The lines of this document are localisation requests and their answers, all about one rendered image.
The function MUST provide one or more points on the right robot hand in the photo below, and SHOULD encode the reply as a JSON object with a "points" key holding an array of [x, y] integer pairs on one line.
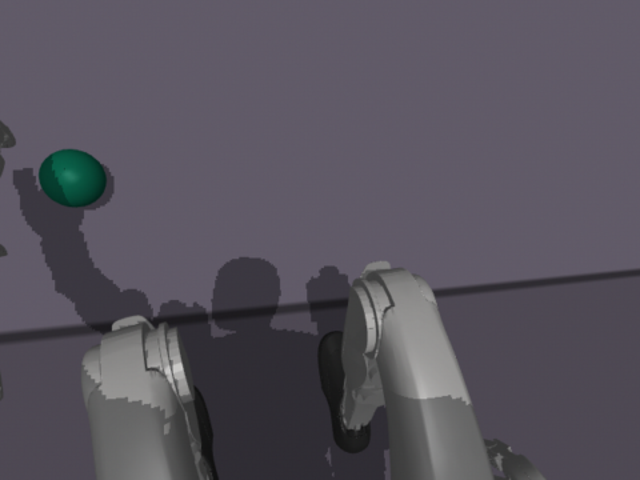
{"points": [[515, 467]]}

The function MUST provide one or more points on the ball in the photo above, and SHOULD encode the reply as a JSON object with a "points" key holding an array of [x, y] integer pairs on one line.
{"points": [[72, 178]]}

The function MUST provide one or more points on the right robot foot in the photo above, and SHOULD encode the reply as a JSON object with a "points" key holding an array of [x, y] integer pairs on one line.
{"points": [[332, 381]]}

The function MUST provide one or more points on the left robot foot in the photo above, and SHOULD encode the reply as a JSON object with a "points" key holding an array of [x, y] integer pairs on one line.
{"points": [[206, 435]]}

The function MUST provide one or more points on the left robot hand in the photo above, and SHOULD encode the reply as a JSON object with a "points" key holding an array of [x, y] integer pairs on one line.
{"points": [[7, 140]]}

